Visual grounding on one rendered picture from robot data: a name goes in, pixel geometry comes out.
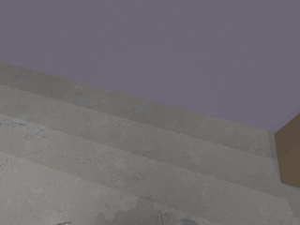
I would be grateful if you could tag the cupboard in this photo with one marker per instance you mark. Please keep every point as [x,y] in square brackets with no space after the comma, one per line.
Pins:
[287,141]

